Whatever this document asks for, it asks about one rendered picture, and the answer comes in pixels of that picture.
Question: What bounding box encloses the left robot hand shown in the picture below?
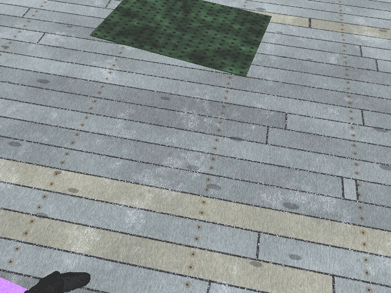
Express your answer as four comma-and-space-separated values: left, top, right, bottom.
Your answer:
24, 271, 90, 293

